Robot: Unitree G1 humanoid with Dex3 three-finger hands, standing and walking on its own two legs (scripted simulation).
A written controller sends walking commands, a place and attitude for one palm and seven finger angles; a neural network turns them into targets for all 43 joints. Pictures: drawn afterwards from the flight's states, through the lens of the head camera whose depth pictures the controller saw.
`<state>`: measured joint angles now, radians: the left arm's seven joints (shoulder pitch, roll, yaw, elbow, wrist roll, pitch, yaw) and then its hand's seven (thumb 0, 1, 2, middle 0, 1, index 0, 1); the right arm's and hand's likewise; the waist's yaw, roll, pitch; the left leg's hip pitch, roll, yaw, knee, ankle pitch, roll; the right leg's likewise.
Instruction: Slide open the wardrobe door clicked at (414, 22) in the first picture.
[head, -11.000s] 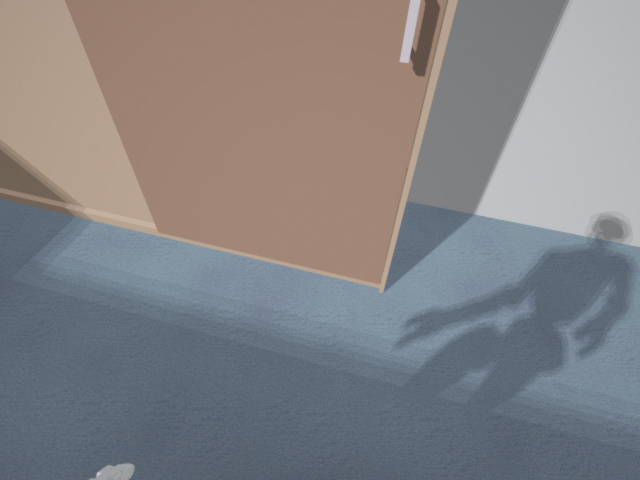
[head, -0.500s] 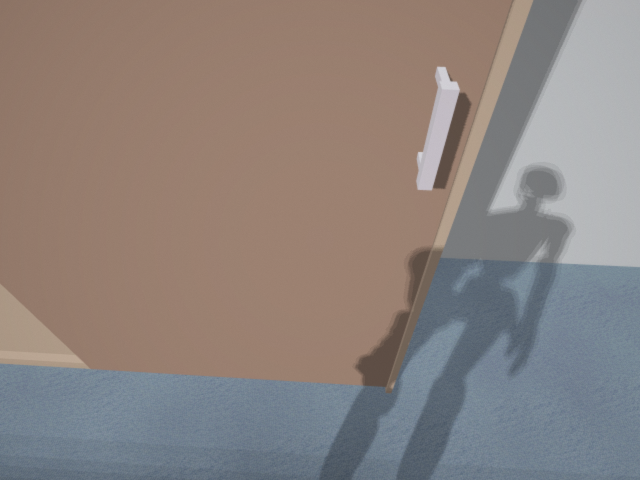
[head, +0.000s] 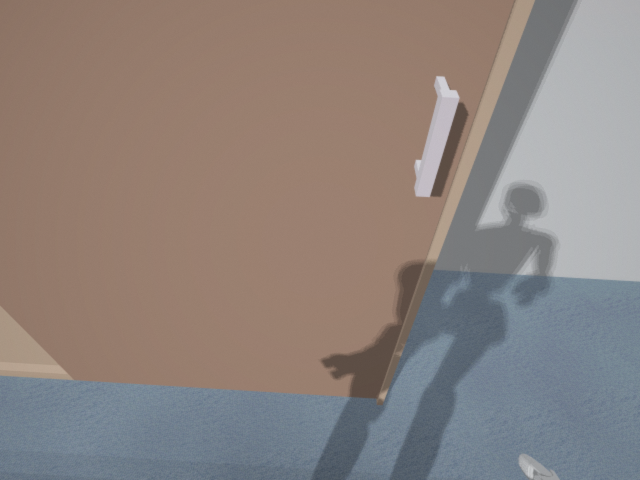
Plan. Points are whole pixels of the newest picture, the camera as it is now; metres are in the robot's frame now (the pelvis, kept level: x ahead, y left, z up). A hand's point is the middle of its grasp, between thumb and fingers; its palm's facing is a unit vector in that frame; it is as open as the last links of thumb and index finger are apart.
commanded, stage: raise the hand with hooked fingers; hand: right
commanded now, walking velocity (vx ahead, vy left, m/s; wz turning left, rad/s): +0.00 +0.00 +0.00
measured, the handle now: (431, 139) +0.49 -0.11 +0.21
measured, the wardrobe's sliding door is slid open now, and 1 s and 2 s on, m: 0.00 0.00 0.00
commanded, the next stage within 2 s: move the hooked fingers beside the handle in 1.96 s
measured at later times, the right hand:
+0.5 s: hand (526, 439) +0.17 -0.19 +0.07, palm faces +0.18 +0.98 -0.10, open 9.9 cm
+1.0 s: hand (564, 356) +0.24 -0.23 +0.12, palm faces +0.01 +0.99 -0.11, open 12.9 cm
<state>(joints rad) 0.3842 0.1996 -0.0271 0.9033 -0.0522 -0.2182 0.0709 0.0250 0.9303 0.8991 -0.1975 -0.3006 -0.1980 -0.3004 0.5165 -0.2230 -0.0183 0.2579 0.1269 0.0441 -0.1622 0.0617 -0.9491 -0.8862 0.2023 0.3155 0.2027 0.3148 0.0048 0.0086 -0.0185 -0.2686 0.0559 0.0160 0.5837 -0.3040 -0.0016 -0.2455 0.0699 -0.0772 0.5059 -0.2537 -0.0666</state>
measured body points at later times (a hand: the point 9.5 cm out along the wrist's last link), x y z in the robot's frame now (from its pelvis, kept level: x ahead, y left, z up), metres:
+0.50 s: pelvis +0.01 +0.04 -0.04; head +0.03 +0.04 +0.41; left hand +0.25 +0.25 -0.09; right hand +0.16 -0.24 +0.08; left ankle +0.01 +0.13 -0.73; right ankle +0.01 -0.07 -0.73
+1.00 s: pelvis +0.02 +0.02 -0.01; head +0.01 +0.02 +0.44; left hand +0.21 +0.26 -0.06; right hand +0.23 -0.28 +0.13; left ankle +0.01 +0.13 -0.73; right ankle +0.01 -0.07 -0.73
